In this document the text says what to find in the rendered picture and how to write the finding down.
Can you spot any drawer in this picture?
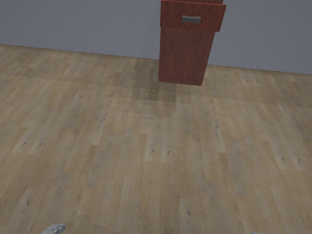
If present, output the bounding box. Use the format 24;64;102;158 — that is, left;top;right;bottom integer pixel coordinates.
160;0;226;32

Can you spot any robot left hand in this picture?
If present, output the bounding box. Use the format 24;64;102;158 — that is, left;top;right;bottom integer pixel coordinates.
41;223;66;234

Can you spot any cabinet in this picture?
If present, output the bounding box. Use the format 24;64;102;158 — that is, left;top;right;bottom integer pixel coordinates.
158;0;223;86

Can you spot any handle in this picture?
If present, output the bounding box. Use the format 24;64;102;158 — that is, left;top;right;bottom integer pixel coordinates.
182;15;201;23

